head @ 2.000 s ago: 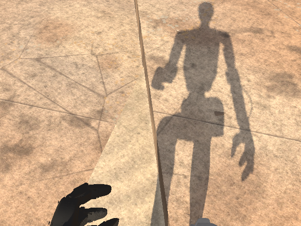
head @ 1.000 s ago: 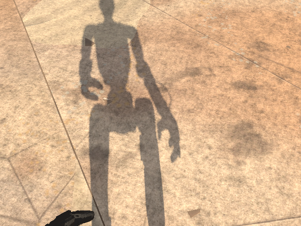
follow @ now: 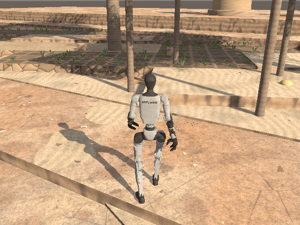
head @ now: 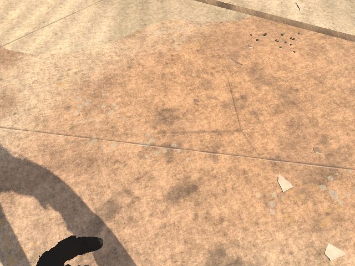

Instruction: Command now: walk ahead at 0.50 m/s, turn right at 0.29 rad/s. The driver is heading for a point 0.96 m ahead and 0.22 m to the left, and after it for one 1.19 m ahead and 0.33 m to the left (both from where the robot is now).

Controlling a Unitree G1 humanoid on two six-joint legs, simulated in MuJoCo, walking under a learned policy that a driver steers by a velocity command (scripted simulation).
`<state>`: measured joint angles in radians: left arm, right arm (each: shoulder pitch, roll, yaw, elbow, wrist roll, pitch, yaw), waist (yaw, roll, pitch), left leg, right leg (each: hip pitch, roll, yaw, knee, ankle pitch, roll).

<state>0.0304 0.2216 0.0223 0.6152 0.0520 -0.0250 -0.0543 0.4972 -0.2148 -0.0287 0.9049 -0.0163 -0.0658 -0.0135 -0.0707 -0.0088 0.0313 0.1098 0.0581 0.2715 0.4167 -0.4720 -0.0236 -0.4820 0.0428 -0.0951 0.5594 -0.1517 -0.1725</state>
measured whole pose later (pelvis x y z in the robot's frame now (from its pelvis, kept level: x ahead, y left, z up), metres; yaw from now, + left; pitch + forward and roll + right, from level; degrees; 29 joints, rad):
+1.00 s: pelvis +0.54 -0.01 +0.02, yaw +3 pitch +1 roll +2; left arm 0.04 0.22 0.01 0.75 0.02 -0.04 -0.02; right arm 0.48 -0.21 -0.05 0.93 -0.01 -0.06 0.01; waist -0.09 -0.04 0.04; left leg -0.01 -0.09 -0.03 0.28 -0.29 0.07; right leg -0.57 -0.07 0.02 0.61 -0.05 0.02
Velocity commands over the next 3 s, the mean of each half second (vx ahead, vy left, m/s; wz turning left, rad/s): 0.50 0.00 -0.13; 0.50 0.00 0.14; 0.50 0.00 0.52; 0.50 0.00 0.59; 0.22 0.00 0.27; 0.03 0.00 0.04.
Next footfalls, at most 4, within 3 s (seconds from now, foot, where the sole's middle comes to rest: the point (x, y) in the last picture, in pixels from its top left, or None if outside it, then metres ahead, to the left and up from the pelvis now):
0.56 left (155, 262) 0.48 0.08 -0.76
1.06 right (201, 191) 0.75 -0.12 -0.76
1.60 left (132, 157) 0.94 0.16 -0.76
2.14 right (123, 101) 1.30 0.22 -0.76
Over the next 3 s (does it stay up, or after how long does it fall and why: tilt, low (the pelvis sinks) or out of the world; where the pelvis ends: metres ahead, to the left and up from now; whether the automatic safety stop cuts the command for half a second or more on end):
stays up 1.17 0.25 0.03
